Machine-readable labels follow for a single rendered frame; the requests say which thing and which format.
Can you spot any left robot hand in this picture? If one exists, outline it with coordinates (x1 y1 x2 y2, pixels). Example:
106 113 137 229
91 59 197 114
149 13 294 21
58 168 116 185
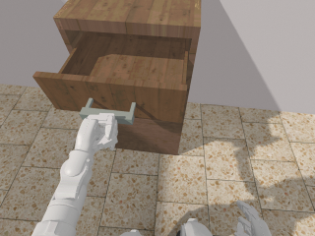
74 113 118 156

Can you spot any right robot thigh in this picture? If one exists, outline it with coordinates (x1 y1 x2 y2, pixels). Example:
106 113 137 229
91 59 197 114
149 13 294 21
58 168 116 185
180 221 213 236

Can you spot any right robot hand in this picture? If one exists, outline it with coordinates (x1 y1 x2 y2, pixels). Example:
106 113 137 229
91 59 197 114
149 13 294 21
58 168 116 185
234 200 272 236

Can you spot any robot right shin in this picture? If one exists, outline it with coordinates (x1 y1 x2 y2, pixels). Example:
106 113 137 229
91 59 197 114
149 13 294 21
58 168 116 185
185 218 198 224

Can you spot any drawer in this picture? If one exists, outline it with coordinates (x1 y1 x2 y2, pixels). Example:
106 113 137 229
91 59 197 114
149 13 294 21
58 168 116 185
32 31 189 123

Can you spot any cabinet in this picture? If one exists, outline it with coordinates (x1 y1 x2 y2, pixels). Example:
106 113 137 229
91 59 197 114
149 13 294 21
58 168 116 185
53 0 202 155

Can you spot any robot left forearm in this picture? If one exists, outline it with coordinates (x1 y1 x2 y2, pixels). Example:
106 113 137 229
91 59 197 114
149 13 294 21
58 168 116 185
31 149 95 236

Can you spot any handle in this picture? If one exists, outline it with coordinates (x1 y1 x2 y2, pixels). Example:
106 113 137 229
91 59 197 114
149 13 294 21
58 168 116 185
79 97 136 125

